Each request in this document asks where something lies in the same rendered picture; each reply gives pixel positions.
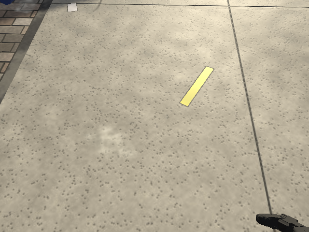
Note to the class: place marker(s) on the robot right hand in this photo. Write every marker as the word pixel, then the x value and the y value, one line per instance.
pixel 281 222

